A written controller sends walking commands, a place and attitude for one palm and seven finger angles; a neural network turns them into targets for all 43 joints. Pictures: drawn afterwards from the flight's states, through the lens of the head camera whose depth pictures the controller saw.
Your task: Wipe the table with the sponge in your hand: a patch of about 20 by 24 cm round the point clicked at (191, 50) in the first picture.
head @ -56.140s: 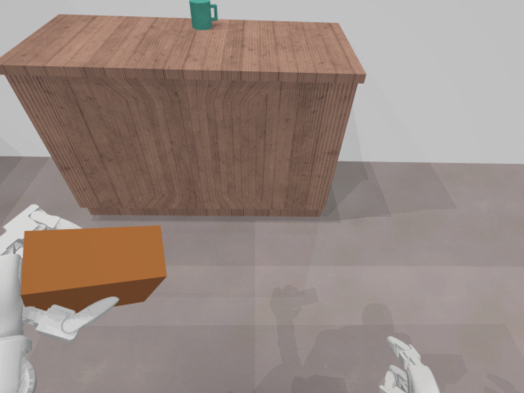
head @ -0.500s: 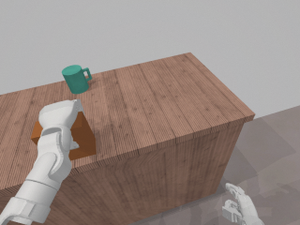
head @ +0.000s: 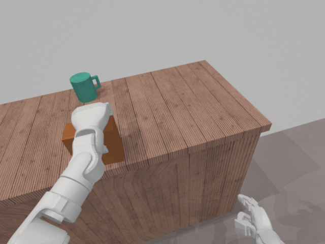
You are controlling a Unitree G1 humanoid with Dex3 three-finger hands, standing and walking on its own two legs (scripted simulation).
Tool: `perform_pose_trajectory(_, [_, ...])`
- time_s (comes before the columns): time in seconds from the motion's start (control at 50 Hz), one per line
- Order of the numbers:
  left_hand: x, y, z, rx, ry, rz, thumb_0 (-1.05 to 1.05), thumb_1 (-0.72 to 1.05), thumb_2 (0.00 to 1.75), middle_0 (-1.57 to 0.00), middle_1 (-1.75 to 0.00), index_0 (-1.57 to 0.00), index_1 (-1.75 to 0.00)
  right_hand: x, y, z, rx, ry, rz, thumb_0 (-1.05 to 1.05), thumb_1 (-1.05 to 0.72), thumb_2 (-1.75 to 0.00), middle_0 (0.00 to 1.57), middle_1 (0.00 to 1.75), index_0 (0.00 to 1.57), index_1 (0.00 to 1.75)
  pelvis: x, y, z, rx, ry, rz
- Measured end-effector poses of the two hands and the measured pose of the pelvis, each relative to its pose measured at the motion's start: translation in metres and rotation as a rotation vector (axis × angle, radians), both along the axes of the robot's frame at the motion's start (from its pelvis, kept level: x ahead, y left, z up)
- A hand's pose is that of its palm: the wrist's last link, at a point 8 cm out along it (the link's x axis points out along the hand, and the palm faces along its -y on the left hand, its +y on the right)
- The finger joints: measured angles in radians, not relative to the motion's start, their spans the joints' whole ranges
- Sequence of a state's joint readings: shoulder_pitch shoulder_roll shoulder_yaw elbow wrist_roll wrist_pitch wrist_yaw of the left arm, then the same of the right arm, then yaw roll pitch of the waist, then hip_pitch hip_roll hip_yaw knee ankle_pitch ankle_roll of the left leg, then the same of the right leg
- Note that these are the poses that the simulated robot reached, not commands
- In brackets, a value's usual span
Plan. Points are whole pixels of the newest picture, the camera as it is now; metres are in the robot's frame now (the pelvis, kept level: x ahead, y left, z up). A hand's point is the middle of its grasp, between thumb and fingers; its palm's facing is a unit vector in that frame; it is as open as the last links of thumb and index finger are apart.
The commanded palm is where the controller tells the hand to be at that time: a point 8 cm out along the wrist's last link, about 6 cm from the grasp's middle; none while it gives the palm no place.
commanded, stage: wipe forward along the third lane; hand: left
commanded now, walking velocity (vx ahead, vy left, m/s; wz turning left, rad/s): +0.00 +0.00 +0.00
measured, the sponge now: (98, 148) +0.34 +0.24 +0.06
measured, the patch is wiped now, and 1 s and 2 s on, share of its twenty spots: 0.70 0.75 0.80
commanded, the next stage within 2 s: wipe back along the third lane in 1.56 s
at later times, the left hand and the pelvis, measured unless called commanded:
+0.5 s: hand (102, 120) +0.39 +0.23 +0.12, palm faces -0.08 -0.01 -1.00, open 10.2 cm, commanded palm +0.38 +0.24 +0.15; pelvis -0.01 -0.03 +0.00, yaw -1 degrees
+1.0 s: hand (103, 109) +0.44 +0.24 +0.13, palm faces -0.12 +0.02 -0.99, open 10.2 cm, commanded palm +0.44 +0.25 +0.15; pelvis -0.02 -0.04 -0.01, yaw -5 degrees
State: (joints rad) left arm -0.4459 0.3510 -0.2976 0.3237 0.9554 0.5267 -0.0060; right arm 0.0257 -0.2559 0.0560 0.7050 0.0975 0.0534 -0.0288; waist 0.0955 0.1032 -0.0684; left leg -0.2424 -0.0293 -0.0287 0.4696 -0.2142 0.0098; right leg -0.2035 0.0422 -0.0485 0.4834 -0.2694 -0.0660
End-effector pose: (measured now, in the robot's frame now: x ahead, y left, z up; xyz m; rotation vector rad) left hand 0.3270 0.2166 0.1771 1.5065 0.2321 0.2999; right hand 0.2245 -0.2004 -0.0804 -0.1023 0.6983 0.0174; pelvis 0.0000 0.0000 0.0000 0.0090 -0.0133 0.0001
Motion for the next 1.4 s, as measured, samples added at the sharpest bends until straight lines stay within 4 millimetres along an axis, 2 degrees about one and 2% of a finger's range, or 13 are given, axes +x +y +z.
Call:
perform_pose_trajectory(0.14, [0.009,0.001,-0.001,-0.008,0.028,0.024,0.0,-0.54,1.04,-0.73,-1.35,-0.75,-1.32,-0.015,-0.016,-0.006,-0.023,0.04,-0.036,0.01,-0.91,-0.9,0.2,0.3,0.2,0.3,-0.002,-0.006,0.0,0.003,0.001,-0.005])
perform_pose_trajectory(0.24, [0.021,0.001,0.0,0.001,0.065,0.034,0.0,-0.55,1.04,-0.75,-1.33,-0.77,-1.31,-0.032,-0.032,-0.014,-0.048,0.082,-0.069,0.01,-0.91,-0.9,0.2,0.3,0.2,0.3,-0.006,-0.012,-0.001,0.005,0.014,-0.006])
perform_pose_trajectory(0.4, [0.042,0.004,-0.001,0.018,0.121,0.022,0.0,-0.56,1.05,-0.77,-1.32,-0.78,-1.3,-0.077,-0.062,-0.03,-0.076,0.175,-0.15,0.01,-0.91,-0.9,0.2,0.3,0.2,0.3,-0.009,-0.022,-0.003,0.005,0.046,-0.017])
perform_pose_trajectory(0.62, [0.056,0.007,-0.001,0.035,0.139,0.011,0.01,-0.58,1.05,-0.79,-1.3,-0.8,-1.28,-0.147,-0.097,-0.051,-0.097,0.319,-0.246,0.01,-0.91,-0.9,0.2,0.3,0.2,0.3,-0.016,-0.033,-0.006,0.007,0.086,-0.028])
perform_pose_trajectory(0.88, [0.083,0.013,0.004,0.072,0.159,0.053,0.01,-0.58,1.06,-0.78,-1.32,-0.79,-1.3,-0.197,-0.118,-0.058,-0.104,0.387,-0.334,0.01,-0.91,-0.9,0.2,0.3,0.2,0.3,-0.025,-0.043,-0.012,0.006,0.145,-0.071])
perform_pose_trajectory(1.12, [0.105,0.023,0.002,0.062,0.174,0.049,0.01,-0.58,1.06,-0.77,-1.33,-0.78,-1.31,-0.222,-0.118,-0.061,-0.114,0.449,-0.381,0.01,-0.91,-0.9,0.2,0.3,0.2,0.3,-0.019,-0.039,-0.014,0.002,0.189,-0.099])
perform_pose_trajectory(1.4, [0.129,0.04,0.004,0.062,0.163,0.053,0.02,-0.58,1.06,-0.77,-1.33,-0.79,-1.31,-0.213,-0.094,-0.054,-0.127,0.455,-0.373,0.01,-0.91,-0.9,0.2,0.3,0.2,0.3,-0.013,-0.018,-0.013,-0.013,0.22,-0.094])
